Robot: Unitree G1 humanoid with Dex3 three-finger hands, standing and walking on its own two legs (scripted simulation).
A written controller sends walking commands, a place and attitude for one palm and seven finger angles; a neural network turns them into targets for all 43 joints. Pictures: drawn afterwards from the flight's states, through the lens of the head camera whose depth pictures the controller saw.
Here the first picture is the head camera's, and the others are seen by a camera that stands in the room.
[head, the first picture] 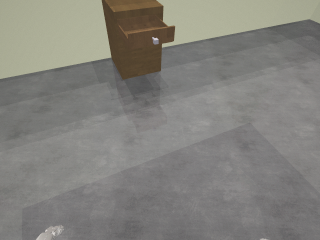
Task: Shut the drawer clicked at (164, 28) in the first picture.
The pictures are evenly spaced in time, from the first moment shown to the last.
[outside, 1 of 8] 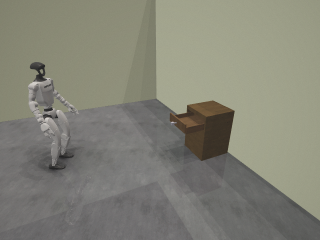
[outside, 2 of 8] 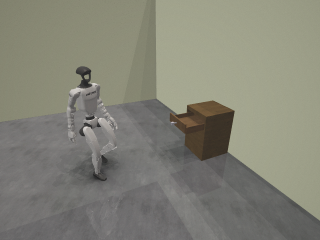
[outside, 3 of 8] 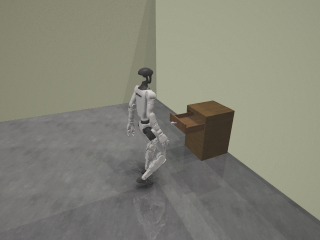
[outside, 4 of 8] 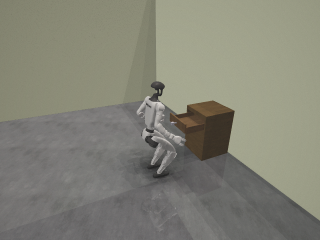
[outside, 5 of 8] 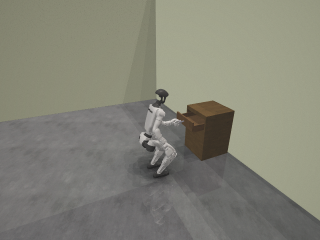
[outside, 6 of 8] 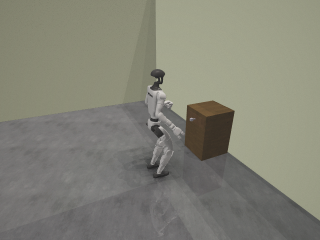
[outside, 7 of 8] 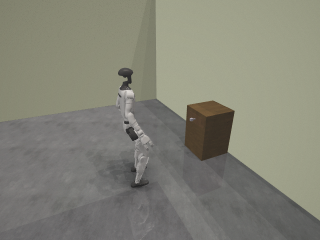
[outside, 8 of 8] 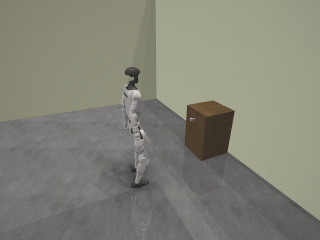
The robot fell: no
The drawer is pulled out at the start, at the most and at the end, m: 0.28 0.28 0.00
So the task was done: yes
